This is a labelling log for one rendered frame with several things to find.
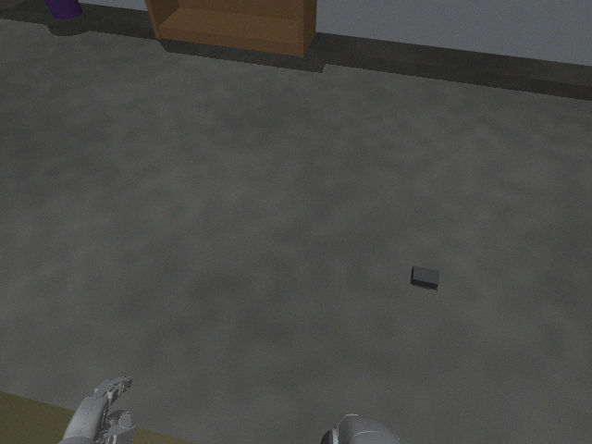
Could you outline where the left robot hand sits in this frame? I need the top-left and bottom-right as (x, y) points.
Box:
(62, 376), (136, 444)

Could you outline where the small box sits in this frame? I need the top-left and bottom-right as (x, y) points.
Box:
(411, 265), (439, 289)

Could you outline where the bookshelf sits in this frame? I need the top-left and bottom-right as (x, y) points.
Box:
(144, 0), (317, 57)

